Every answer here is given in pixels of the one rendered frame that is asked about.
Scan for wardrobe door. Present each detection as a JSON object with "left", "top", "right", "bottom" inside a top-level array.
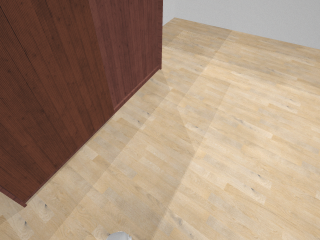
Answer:
[
  {"left": 88, "top": 0, "right": 158, "bottom": 108},
  {"left": 0, "top": 0, "right": 114, "bottom": 201}
]

